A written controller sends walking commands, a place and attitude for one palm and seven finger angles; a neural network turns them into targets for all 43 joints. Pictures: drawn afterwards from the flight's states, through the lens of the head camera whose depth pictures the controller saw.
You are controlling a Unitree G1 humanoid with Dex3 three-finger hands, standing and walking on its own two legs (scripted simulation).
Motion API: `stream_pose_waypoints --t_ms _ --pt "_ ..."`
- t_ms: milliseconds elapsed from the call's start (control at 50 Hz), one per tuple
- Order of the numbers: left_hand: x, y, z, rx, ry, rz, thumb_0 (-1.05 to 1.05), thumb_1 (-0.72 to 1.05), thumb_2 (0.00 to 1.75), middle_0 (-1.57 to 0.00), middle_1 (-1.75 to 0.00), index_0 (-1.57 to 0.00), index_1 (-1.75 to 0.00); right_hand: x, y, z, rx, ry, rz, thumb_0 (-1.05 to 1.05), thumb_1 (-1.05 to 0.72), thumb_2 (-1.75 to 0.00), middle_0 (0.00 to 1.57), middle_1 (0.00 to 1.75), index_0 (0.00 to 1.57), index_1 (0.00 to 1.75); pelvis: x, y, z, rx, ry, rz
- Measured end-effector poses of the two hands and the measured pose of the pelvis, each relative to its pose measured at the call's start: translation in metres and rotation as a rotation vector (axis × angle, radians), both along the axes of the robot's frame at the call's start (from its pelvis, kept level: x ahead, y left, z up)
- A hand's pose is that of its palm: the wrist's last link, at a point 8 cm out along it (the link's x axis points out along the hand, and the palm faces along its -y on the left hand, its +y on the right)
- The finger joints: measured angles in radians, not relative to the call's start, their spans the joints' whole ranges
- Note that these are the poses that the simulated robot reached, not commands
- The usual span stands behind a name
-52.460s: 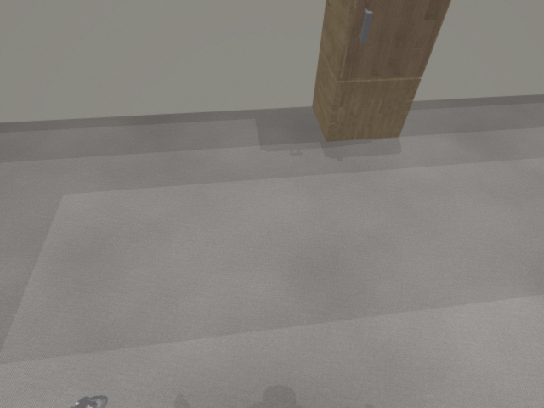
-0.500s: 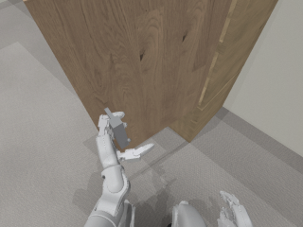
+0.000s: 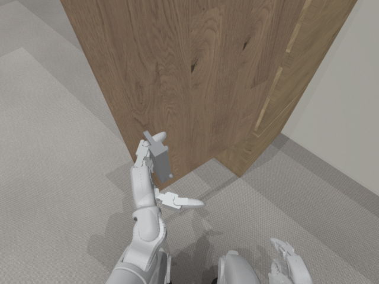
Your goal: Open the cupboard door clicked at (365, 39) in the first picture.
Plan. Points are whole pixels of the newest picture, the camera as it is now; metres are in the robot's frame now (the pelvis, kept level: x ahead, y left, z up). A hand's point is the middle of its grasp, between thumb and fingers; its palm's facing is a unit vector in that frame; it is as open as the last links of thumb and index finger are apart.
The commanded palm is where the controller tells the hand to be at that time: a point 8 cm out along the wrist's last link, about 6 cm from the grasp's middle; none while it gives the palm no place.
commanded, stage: slide the hand sideways off the handle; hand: left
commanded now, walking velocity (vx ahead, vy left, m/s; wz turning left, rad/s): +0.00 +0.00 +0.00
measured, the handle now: (156, 156) +0.37 +0.10 +0.02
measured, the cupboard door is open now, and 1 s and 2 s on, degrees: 78 80 80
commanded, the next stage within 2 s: draw the hand back to the body in 1.14 s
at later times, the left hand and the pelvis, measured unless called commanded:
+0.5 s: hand (166, 197) +0.28 +0.06 +0.02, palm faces -0.14 -0.99 +0.00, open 16.1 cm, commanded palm +0.26 +0.13 +0.02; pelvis +0.00 +0.02 -0.01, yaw -1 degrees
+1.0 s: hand (135, 216) +0.25 +0.12 +0.02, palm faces -0.07 -1.00 -0.04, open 16.1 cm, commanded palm +0.23 +0.19 +0.02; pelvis +0.01 -0.01 -0.02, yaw -1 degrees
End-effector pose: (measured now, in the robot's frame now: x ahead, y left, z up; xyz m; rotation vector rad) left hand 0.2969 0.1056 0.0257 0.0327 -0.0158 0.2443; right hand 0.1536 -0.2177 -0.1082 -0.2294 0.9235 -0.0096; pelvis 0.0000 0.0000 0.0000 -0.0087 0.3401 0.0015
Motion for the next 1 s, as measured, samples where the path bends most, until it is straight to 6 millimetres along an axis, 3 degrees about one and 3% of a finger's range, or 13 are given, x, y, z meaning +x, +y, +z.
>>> stream_pose_waypoints --t_ms 100,180,440,660,1000 --pt "-0.005 0.013 0.000 0.068 -0.014 -0.327 -0.01 -0.50 0.30 -0.32 -0.50 -0.24 -0.52 -0.002 -0.001 0.000 -0.002 -0.014 -0.019 0.01 -0.90 -0.89 0.20 0.30 0.20 0.30 -0.002 0.005 -0.004 -0.008 -0.012 0.010" --pt "-0.007 0.014 0.000 -0.010 0.022 -0.424 -0.01 -0.50 0.30 -0.24 -0.40 -0.19 -0.42 -0.003 -0.001 0.004 -0.002 -0.029 -0.046 0.01 -0.90 -0.89 0.20 0.30 0.20 0.30 -0.004 0.011 -0.003 -0.012 -0.023 0.006" --pt "-0.019 0.010 -0.002 -0.039 0.014 -0.399 -0.01 -0.50 0.30 -0.20 -0.37 -0.21 -0.34 0.005 0.007 0.008 0.011 -0.066 -0.048 0.02 -0.90 -0.89 0.20 0.30 0.20 0.30 -0.001 0.017 -0.009 -0.003 -0.009 -0.020" --pt "-0.038 0.030 -0.004 -0.013 0.045 -0.378 -0.01 -0.50 0.30 -0.20 -0.33 -0.20 -0.33 0.023 0.008 0.007 0.019 -0.087 -0.031 0.02 -0.90 -0.89 0.20 0.30 0.20 0.30 0.006 0.009 -0.011 -0.004 -0.004 -0.013" --pt "-0.066 0.069 -0.002 -0.002 0.082 -0.313 -0.01 -0.50 0.30 -0.18 -0.32 -0.21 -0.33 0.039 -0.019 0.010 -0.019 -0.150 -0.053 0.02 -0.90 -0.89 0.20 0.30 0.20 0.30 0.014 -0.007 -0.015 -0.003 0.010 -0.008"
